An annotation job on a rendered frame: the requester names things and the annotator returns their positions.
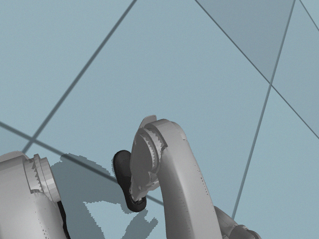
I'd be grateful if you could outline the left robot foot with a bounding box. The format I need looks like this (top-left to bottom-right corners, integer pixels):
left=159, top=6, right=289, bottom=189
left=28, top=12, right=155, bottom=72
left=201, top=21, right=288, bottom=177
left=57, top=201, right=71, bottom=239

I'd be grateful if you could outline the right robot foot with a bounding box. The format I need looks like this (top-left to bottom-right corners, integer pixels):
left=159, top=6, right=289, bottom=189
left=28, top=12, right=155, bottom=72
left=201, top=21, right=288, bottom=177
left=113, top=150, right=147, bottom=212

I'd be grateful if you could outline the right robot arm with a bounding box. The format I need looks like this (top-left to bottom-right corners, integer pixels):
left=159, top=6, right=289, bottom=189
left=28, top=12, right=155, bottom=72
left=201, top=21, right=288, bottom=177
left=229, top=225, right=261, bottom=239

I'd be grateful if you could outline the right robot hand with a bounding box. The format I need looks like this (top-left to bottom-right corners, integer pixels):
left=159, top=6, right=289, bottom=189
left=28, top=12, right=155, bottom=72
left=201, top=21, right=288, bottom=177
left=214, top=206, right=238, bottom=239

